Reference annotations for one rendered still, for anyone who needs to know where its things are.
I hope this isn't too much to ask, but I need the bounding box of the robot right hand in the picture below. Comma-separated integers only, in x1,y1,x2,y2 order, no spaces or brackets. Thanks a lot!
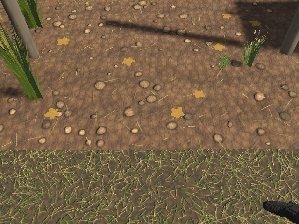
263,201,299,224

